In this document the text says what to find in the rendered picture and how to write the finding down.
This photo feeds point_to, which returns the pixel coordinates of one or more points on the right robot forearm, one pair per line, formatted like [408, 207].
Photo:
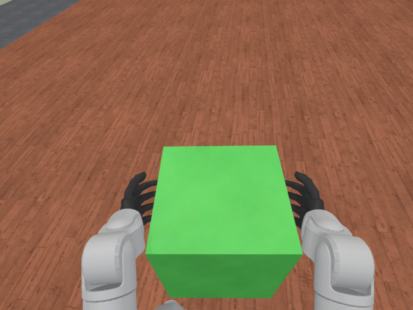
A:
[343, 264]

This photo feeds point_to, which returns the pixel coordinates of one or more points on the robot right hand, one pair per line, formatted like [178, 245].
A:
[309, 200]

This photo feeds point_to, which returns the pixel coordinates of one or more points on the robot left hand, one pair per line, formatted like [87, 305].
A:
[132, 198]

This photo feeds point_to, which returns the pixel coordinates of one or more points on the left robot shin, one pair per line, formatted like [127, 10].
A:
[171, 301]

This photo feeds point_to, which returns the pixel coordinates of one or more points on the carton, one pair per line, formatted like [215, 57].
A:
[222, 225]

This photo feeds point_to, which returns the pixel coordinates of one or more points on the left robot forearm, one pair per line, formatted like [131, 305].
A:
[108, 264]

